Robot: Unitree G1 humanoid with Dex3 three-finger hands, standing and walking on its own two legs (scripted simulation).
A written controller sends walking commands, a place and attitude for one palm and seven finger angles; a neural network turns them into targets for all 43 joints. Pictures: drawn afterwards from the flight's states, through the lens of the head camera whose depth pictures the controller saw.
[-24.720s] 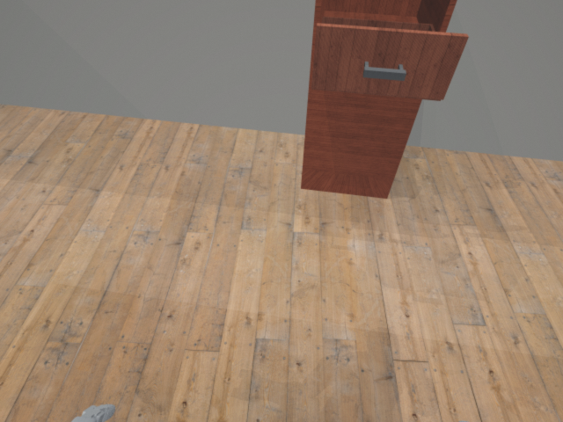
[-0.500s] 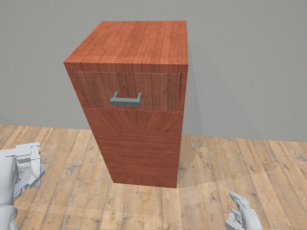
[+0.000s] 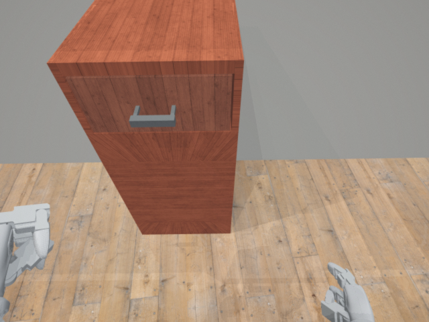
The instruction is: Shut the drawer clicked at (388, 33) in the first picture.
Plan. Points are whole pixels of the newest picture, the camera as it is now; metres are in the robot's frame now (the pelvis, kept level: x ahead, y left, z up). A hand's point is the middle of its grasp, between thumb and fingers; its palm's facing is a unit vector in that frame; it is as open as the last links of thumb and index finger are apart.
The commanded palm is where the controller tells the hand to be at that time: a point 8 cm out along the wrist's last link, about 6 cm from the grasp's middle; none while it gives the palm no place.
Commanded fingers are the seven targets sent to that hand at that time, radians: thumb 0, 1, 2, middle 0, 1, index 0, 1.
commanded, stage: step back with the hand held close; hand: left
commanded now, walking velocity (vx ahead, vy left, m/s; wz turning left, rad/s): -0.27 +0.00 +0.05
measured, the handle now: (154, 115) +0.58 +0.19 +0.04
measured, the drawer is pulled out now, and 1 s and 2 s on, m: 0.00 0.00 0.00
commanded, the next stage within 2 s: stop stepping back and stand still in 1.00 s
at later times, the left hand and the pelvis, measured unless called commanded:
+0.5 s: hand out of the picture +0.11 +0.24 +0.15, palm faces +0.38 -0.79 -0.48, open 3.2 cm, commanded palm +0.04 +0.29 +0.17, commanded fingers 0.00 0.90 0.90 -1.40 -1.60 -1.40 -1.60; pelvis -0.08 +0.00 -0.01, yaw +3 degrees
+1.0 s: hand out of the picture +0.03 +0.27 +0.17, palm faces +0.40 -0.76 -0.51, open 3.2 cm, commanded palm -0.05 +0.31 +0.17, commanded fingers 0.00 0.90 0.90 -1.40 -1.60 -1.40 -1.60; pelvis -0.16 +0.02 -0.01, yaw +5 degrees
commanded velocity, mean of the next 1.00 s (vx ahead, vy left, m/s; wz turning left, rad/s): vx -0.34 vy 0.00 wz -0.02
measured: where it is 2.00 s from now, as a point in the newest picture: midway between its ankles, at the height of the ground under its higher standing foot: outside the picture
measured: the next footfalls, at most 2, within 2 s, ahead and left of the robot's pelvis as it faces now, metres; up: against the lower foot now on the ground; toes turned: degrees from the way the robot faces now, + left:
right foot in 1.20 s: -0.29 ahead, -0.13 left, +0.00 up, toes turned +0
left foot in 1.28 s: -0.04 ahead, +0.08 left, +0.00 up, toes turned +3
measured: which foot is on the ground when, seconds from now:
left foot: down 0.00-1.00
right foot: down 0.00-0.90, up 0.92-1.00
